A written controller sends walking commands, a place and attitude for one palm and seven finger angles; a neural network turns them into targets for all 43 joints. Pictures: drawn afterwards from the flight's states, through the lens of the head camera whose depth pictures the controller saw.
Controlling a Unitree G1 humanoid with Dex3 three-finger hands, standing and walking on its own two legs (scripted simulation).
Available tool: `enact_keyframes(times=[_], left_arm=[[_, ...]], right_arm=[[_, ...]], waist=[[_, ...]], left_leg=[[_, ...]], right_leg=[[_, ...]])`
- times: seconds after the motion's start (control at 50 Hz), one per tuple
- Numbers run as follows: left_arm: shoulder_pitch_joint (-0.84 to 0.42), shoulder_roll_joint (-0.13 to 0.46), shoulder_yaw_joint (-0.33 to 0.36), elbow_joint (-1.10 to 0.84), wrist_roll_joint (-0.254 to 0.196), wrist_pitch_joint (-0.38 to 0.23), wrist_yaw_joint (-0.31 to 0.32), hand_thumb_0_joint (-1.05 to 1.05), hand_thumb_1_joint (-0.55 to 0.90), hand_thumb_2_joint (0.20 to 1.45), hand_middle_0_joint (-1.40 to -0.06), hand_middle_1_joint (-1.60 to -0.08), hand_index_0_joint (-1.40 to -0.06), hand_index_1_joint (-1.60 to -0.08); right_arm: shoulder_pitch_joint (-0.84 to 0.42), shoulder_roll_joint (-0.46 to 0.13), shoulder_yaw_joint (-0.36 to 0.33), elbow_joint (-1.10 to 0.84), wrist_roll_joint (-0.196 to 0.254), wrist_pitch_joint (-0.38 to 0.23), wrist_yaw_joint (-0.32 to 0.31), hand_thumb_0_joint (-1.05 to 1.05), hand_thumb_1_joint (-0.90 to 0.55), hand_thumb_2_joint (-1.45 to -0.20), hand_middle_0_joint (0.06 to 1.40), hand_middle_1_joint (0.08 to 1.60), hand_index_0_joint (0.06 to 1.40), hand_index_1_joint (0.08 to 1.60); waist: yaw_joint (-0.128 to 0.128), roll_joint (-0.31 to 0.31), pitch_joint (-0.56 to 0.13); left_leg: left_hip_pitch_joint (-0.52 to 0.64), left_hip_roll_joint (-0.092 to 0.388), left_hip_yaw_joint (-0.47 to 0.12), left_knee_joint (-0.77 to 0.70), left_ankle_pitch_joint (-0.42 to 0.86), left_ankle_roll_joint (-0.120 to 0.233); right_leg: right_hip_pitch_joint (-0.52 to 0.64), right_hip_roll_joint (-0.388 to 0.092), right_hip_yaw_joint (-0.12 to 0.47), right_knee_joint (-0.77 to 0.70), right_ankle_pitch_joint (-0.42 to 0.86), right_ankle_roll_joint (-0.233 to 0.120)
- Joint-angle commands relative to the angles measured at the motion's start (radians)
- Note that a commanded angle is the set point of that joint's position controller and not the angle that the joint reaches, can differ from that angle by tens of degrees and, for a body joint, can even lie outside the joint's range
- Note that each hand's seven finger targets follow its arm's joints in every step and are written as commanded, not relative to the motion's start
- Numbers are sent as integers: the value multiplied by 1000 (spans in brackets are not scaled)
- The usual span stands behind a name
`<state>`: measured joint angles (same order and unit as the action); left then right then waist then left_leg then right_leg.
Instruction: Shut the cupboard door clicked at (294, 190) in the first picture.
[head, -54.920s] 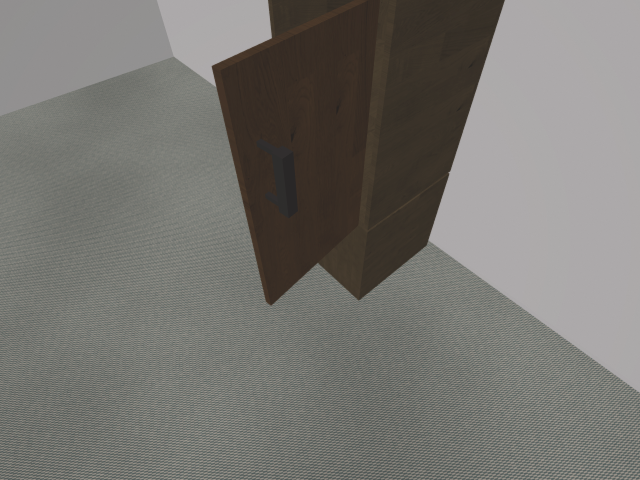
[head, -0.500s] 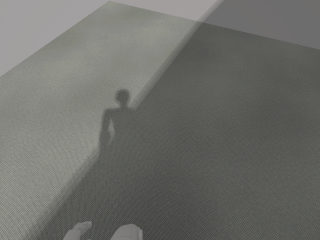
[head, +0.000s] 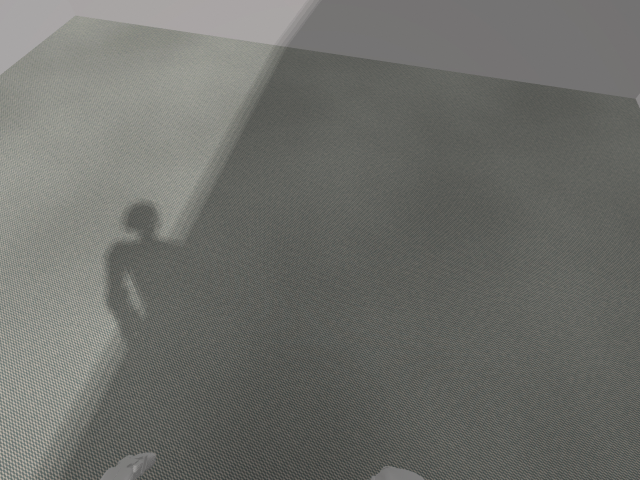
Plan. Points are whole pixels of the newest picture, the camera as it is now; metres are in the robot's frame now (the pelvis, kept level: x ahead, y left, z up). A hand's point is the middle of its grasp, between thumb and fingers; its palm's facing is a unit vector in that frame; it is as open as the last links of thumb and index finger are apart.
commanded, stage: turn to face it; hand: left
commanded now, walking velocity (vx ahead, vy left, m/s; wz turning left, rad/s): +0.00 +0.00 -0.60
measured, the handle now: out of the picture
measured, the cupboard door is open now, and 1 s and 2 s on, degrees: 22 22 22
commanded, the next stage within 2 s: none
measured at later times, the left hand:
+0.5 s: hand (208, 453) +0.17 +0.17 -0.18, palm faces -0.24 -0.95 -0.21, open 7.3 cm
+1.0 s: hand (279, 403) +0.24 +0.08 -0.16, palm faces -0.55 -0.79 -0.26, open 7.3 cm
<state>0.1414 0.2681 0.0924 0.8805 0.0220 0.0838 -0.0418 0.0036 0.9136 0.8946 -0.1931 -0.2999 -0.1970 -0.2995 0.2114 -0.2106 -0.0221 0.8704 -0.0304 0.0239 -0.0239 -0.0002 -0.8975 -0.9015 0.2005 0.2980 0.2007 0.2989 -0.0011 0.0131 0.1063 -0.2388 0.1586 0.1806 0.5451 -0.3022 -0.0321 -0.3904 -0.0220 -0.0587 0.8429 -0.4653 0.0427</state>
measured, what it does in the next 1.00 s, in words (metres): steps on the spot, turning right: right foot, then left foot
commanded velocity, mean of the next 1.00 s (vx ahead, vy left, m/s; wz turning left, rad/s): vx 0.00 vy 0.00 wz -0.60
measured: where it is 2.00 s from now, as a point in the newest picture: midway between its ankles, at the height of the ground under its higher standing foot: outside the picture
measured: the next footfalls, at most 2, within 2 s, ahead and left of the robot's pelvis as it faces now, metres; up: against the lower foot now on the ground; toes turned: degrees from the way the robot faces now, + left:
right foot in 0.08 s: +0.03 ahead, -0.14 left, +0.00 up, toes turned -7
left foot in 0.46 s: +0.10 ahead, +0.11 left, +0.00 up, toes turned -12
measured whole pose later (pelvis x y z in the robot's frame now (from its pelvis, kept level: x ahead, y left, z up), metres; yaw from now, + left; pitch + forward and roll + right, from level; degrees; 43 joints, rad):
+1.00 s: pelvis +0.04 -0.04 +0.00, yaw -34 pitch +2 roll +0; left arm 0.16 0.22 0.05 0.88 0.02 0.04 0.00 0.00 0.91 0.89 -0.20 -0.30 -0.20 -0.30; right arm 0.17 -0.27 -0.05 0.89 -0.01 0.06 -0.02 0.00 -0.90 -0.90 0.20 0.30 0.19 0.30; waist -0.02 0.03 0.10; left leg -0.48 0.09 0.04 1.05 -0.44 -0.09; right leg -0.28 0.02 0.03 0.53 -0.28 -0.02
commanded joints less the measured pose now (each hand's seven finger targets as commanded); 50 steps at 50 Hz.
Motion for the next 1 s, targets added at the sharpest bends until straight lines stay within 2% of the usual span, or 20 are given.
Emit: enact_keyframes(times=[0.0,0.02,0.04,0.06,0.08,0.18,0.3,0.38,0.4,0.42,0.44,0.54,0.68,0.74,0.76,0.78,0.8,0.84,0.88,0.98], left_arm=[[29,56,3,-73,-2,-40,-3,0,900,900,-200,-300,-200,-300],[98,99,13,-52,1,-48,2,0,900,900,-200,-300,-200,-300],[149,207,31,-35,10,-62,16,0,900,900,-200,-300,-200,-300],[190,258,35,-23,-2,-64,30,0,900,900,-200,-300,-200,-300],[180,243,41,-26,-1,-64,45,0,900,900,-200,-300,-200,-300],[-7,160,14,-84,3,-63,51,0,900,900,-200,-300,-200,-300],[53,179,26,-63,6,-60,48,0,900,900,-200,-300,-200,-300],[1,169,28,-68,-2,-50,48,0,900,900,-200,-300,-200,-300],[-12,137,21,-76,-9,-45,46,0,900,900,-200,-300,-200,-300],[21,73,9,-93,-17,-40,38,0,900,900,-200,-300,-200,-300],[24,66,4,-112,-11,-42,31,0,900,900,-200,-300,-200,-300],[-6,62,11,-79,-5,-27,5,0,900,900,-200,-300,-200,-300],[-63,32,-3,-97,-3,-31,-5,0,900,900,-200,-300,-200,-300],[33,56,1,-70,-2,-47,-1,0,900,900,-200,-300,-200,-300],[105,112,9,-45,3,-56,6,0,900,900,-200,-300,-200,-300],[173,223,31,-25,10,-70,20,0,900,900,-200,-300,-200,-300],[206,257,31,-12,-6,-68,33,0,900,900,-200,-300,-200,-300],[112,212,29,-37,-4,-61,50,0,900,900,-200,-300,-200,-300],[13,162,14,-69,-1,-60,54,0,900,900,-200,-300,-200,-300],[43,174,16,-62,4,-65,50,0,900,900,-200,-300,-200,-300]], right_arm=[[8,-242,-77,-45,4,-9,-2,0,-900,-900,200,300,200,300],[-8,-229,-78,-52,11,-7,4,0,-900,-900,200,300,200,300],[-21,-155,-62,-85,20,-5,9,0,-900,-900,200,300,200,300],[-76,-132,-50,-125,17,5,8,0,-900,-900,200,300,200,300],[-100,-138,-48,-120,18,11,-5,0,-900,-900,200,300,200,300],[-20,-131,-48,-55,14,11,7,0,-900,-900,200,300,200,300],[-61,-117,-44,-79,22,1,3,0,-900,-900,200,300,200,300],[35,-121,-42,-56,28,-13,-9,0,-900,-900,200,300,200,300],[74,-155,-46,-43,24,-23,-12,0,-900,-900,200,300,200,300],[86,-242,-60,-44,8,-31,-15,0,-900,-900,200,300,200,300],[100,-289,-65,-63,3,-24,-16,0,-900,-900,200,300,200,300],[8,-202,-46,-79,-3,-26,-23,0,-900,-900,200,300,200,300],[57,-232,-70,-40,-3,-17,-9,0,-900,-900,200,300,200,300],[12,-247,-80,-42,6,-11,-2,0,-900,-900,200,300,200,300],[13,-222,-79,-47,15,-10,6,0,-900,-900,200,300,200,300],[-22,-139,-57,-93,21,-9,10,0,-900,-900,200,300,200,300],[-67,-143,-48,-120,22,3,2,0,-900,-900,200,300,200,300],[-104,-154,-51,-105,22,11,-10,0,-900,-900,200,300,200,300],[-56,-148,-48,-73,16,9,1,0,-900,-900,200,300,200,300],[-49,-125,-43,-71,18,9,5,0,-900,-900,200,300,200,300]], waist=[[9,181,-158],[44,92,-179],[72,-216,-189],[100,-286,-165],[90,-287,-164],[-9,-165,-171],[27,-167,-175],[-27,-166,-190],[-44,-99,-200],[-37,179,-206],[-40,284,-192],[-7,170,-138],[-42,215,-152],[15,177,-186],[47,63,-208],[85,-268,-211],[98,-269,-192],[64,-289,-128],[6,-191,-150],[12,-154,-179]], left_leg=[[52,174,-72,-5,376,89],[-37,133,-39,113,261,41],[-262,5,32,327,-102,-25],[-370,-69,-64,526,-358,-43],[-411,-55,-169,616,-322,-36],[-296,-56,-162,545,-106,-58],[-246,-107,-150,294,-127,-56],[-40,-128,-148,-27,31,-42],[96,-75,-187,-158,109,-24],[214,142,-398,-232,235,55],[185,320,-518,-251,358,170],[152,186,-220,-160,590,166],[162,197,-112,-107,553,148],[111,174,-49,37,467,80],[-8,129,-15,179,358,30],[-295,-20,36,399,-180,-34],[-366,-65,-92,559,-372,-45],[-424,-45,-203,673,-271,-41],[-348,-36,-185,612,-154,-53],[-278,-87,-154,420,-117,-62]], right_leg=[[166,36,-64,-293,193,-27],[299,-4,-8,-408,300,-51],[446,-238,301,-504,517,-138],[384,-382,466,-502,766,-241],[353,-352,476,-503,727,-275],[238,-201,280,-474,577,-219],[275,-194,380,-441,637,-238],[185,-146,397,-350,639,-171],[75,-84,353,-290,524,-121],[-96,63,227,-125,193,-58],[-160,80,99,103,-164,-24],[-171,-3,66,304,-34,13],[-24,16,-35,-37,8,-4],[165,34,-61,-327,221,-31],[333,-21,19,-436,370,-62],[507,-276,355,-484,718,-162],[422,-387,449,-472,892,-262],[317,-315,462,-508,660,-277],[270,-228,324,-471,635,-237],[273,-193,336,-457,644,-235]])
